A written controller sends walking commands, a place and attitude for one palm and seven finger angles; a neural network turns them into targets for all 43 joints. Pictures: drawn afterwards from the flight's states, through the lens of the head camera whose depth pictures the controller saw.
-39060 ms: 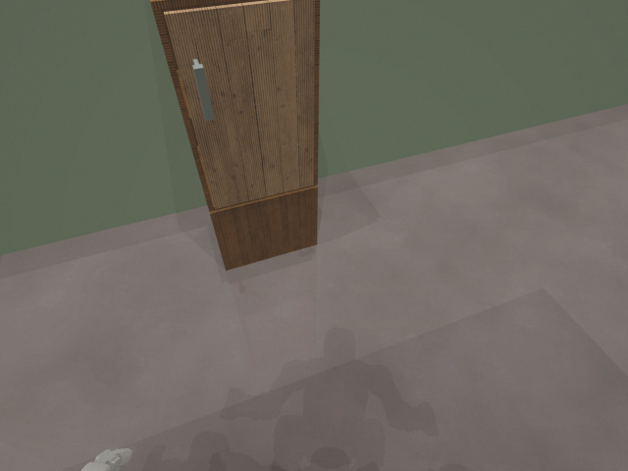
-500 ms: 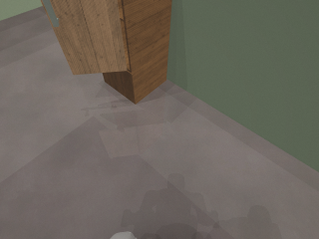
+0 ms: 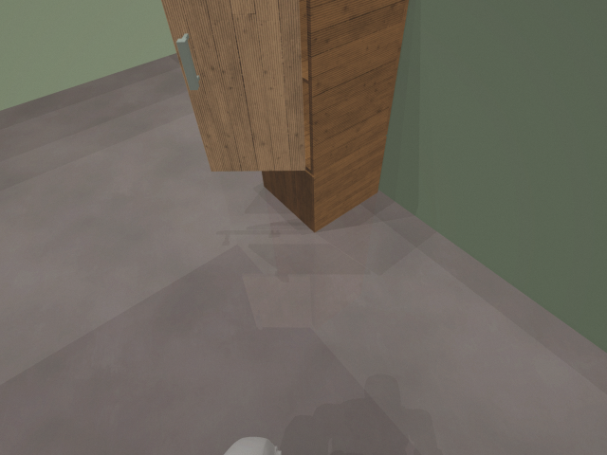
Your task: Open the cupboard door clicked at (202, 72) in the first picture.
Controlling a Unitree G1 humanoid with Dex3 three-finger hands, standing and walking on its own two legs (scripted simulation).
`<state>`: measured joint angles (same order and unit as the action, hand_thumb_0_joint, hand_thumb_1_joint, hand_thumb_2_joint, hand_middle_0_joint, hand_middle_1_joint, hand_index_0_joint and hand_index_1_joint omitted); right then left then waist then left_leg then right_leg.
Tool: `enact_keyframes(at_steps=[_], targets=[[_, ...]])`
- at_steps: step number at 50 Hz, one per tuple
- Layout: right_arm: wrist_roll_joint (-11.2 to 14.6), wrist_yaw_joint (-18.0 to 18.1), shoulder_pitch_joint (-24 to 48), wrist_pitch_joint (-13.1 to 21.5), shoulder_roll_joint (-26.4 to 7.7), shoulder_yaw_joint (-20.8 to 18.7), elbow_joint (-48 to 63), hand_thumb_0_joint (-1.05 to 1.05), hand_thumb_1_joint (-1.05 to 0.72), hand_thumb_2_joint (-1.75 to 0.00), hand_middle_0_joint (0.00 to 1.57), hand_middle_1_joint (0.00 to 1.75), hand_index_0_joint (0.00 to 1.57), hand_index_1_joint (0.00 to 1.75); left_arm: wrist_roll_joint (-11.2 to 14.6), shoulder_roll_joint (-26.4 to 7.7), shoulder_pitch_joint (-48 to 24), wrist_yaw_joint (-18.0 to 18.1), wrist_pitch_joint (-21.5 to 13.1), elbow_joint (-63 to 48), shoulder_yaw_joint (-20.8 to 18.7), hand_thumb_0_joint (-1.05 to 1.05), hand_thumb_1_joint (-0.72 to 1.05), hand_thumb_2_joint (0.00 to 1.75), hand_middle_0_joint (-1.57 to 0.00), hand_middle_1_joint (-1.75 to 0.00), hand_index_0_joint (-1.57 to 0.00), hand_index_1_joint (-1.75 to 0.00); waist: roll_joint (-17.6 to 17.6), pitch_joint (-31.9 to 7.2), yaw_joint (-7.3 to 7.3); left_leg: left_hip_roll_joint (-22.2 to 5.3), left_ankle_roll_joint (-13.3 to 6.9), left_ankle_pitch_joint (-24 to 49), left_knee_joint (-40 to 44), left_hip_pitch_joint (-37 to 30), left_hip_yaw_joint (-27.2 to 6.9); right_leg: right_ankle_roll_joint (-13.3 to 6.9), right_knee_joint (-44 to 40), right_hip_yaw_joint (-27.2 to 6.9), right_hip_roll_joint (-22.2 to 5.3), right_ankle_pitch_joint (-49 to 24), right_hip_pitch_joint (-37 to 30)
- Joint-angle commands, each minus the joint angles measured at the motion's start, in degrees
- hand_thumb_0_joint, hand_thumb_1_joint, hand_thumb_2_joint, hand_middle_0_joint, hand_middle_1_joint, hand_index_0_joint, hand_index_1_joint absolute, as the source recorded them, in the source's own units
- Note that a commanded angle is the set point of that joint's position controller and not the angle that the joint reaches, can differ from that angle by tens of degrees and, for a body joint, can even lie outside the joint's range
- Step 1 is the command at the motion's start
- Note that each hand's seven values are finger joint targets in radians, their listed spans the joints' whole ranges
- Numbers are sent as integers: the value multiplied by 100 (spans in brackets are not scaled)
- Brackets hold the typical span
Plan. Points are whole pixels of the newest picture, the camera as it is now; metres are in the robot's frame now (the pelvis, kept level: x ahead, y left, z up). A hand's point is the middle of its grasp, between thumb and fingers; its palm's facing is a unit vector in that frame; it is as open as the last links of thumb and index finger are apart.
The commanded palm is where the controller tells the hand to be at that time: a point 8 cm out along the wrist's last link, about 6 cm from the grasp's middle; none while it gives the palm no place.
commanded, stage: take the last steps up to it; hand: left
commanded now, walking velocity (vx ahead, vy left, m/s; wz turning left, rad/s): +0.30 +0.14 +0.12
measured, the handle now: (190, 61) +1.06 +0.40 +0.01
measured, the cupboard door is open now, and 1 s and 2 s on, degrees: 50 50 50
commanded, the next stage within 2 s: come to a stop and stand still in 1.20 s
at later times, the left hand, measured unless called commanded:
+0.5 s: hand (144, 411) +0.21 +0.29 -0.17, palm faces +0.07 -0.98 -0.20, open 7.4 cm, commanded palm none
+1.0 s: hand (171, 345) +0.32 +0.28 -0.17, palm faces +0.08 -0.98 -0.20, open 7.2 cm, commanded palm none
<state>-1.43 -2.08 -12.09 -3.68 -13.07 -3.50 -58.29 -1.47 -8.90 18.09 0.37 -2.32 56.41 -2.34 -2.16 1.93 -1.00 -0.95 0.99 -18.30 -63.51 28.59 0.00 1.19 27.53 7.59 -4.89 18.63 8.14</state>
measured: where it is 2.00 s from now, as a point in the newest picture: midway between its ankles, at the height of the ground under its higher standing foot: (282, 376)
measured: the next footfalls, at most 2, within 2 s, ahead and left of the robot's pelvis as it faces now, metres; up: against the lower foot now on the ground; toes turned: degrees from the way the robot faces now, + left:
left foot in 0.24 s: +0.19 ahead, +0.19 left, +0.00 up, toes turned +11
right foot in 0.70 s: +0.32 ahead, -0.02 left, +0.00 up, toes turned -7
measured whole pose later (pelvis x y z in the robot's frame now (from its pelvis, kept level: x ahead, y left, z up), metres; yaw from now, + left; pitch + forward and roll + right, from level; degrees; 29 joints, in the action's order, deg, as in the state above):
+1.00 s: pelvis +0.33 +0.10 +0.00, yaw +1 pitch +0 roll +0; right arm -1.0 -1.4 -11.2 0.8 -10.0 -2.9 -60.1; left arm -1.4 -10.3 18.5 0.4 -3.6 61.7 -3.0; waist 0.5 2.8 -1.0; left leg -4.8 1.8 -15.0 -40.8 26.4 4.4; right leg 0.0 20.8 7.7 -2.2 15.8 4.8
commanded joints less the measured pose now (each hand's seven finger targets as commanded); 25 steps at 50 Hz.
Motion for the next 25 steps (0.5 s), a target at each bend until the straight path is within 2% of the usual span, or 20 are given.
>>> enact_keyframes(at_steps=[1, 2, 4, 7, 8, 9, 10, 11, 12, 13, 14, 16, 17, 19, 20, 23, 25], targets=[[20, -72, 637, 272, -171, -43, 592, 0, -90, -90, 20, 30, 20, 30, 17, -977, 427, 44, -217, -15, -217, 0, 90, 90, -20, -30, -20, -30, 1157, 375, -107, -310, 179, 538, 474, 946, 138, -534, -1709, -778, -1398, -1193, -403], [42, -90, 750, 285, -117, -36, 604, 0, -90, -90, 20, 30, 20, 30, 4, -1008, 568, 51, -233, 75, -224, 0, 90, 90, -20, -30, -20, -30, 994, 358, -167, -300, 193, 534, 778, 917, 267, -542, -1651, -656, -1418, -1538, -576], [51, -110, 846, 323, -16, 19, 647, 0, -90, -90, 20, 30, 20, 30, -11, -1084, 675, 48, -226, 185, -242, 0, 90, 90, -20, -30, -20, -30, 1002, 271, -202, -284, 178, 563, 1481, 690, 439, -566, -1513, -404, -1438, -1848, -680], [59, -131, 958, 438, 64, 67, 686, 0, -90, -90, 20, 30, 20, 30, -52, -1156, 698, 42, -189, 313, -261, 0, 90, 90, -20, -30, -20, -30, 1394, 182, -279, -148, 71, 368, 2528, 58, 672, -497, -1183, -236, -1449, -2094, -702], [58, -118, 836, 477, 27, 73, 663, 0, -90, -90, 20, 30, 20, 30, -54, -1193, 643, 40, -160, 322, -279, 0, 90, 90, -20, -30, -20, -30, 1434, 134, -234, -73, 7, 292, 2775, -282, 723, -476, -1030, -186, -1467, -2167, -601], [43, -89, 523, 515, -31, 62, 578, 0, -90, -90, 20, 30, 20, 30, -38, -1191, 549, 36, -141, 322, -280, 0, 90, 90, -20, -30, -20, -30, 1433, 82, -60, 34, -55, 410, 3094, -856, 829, -423, -770, -110, -1407, -2213, -330], [13, -40, -91, 565, -180, 22, 364, 0, -90, -90, 20, 30, 20, 30, -14, -1172, 402, 26, -127, 322, -288, 0, 90, 90, -20, -30, -20, -30, 1163, -160, 268, 190, -107, 638, 3546, -1794, 971, -321, -100, 113, -1223, -2387, -4], [-13, 37, -903, 603, -604, -69, 116, 0, -90, -90, 20, 30, 20, 30, 9, -977, 497, -12, -103, 284, -233, 0, 90, 90, -20, -30, -20, -30, 285, -746, 566, -106, -218, 623, 3669, -3084, 708, -181, 1152, 331, -968, -1996, 511], [-70, 132, -1694, 646, -1335, -277, -43, 0, -90, -90, 20, 30, 20, 30, 72, -564, 670, -52, -69, 155, -169, 0, 90, 90, -20, -30, -20, -30, -1407, -1399, 810, -1656, -734, 741, 3853, -4253, -1514, 89, 2848, 502, -90, 870, 2004], [-32, 252, -2105, 574, -1473, -310, -128, 0, -90, -90, 20, 30, 20, 30, 59, -507, 162, -13, -38, -84, -119, 0, 90, 90, -20, -30, -20, -30, -1473, -1461, 981, -2157, -1138, 917, 4572, -4239, -2264, -28, 4016, -115, 129, 1797, 2639], [-35, 304, -1833, 547, -1406, -275, -112, 0, -90, -90, 20, 30, 20, 30, 71, -461, -260, -5, -39, -233, -115, 0, 90, 90, -20, -30, -20, -30, -815, -804, 869, -2324, -1333, 970, 4713, -3746, -2083, -180, 4616, -445, -118, 1510, 3035], [-23, 321, -901, 635, -761, -90, 107, 0, -90, -90, 20, 30, 20, 30, 50, -428, -366, -31, -5, -82, -131, 0, 90, 90, -20, -30, -20, -30, -824, -310, 458, -1981, -1220, 493, 4898, -2387, -1457, -196, 4808, -666, -399, 673, 2910], [-26, 321, -647, 669, -577, -25, 166, 0, -90, -90, 20, 30, 20, 30, 16, -456, -230, -74, 45, 30, -140, 0, 90, 90, -20, -30, -20, -30, -662, -110, 289, -1872, -1089, 297, 5062, -1885, -1109, -164, 4576, -682, -495, 461, 2628], [-26, 338, -636, 754, -395, 24, 107, 0, -90, -90, 20, 30, 20, 30, -6, -304, -91, -116, 119, 85, -126, 0, 90, 90, -20, -30, -20, -30, -438, 138, 128, -1628, -1016, 651, 5270, -1537, -674, -141, 4106, -614, -403, 101, 2398], [-18, 340, -609, 778, -413, 24, 72, 0, -90, -90, 20, 30, 20, 30, 7, -261, -47, -125, 143, 82, -126, 0, 90, 90, -20, -30, -20, -30, -405, 87, 44, -1622, -1061, 726, 5341, -1569, -513, -125, 3828, -594, -402, 3, 2376], [-22, 325, -683, 811, -371, -5, 17, 0, -90, -90, 20, 30, 20, 30, 4, -278, -324, -155, 169, -57, -126, 0, 90, 90, -20, -30, -20, -30, -167, 105, 10, -1550, -1152, 798, 5502, -1639, -271, -95, 2858, -544, -354, -379, 2203], [-29, 306, -738, 798, -405, -7, -10, 0, -90, -90, 20, 30, 20, 30, 4, -284, -588, -166, 171, -180, -120, 0, 90, 90, -20, -30, -20, -30, -62, 175, 51, -1561, -1193, 637, 5548, -1675, -188, -88, 2219, -472, -307, -482, 2047]])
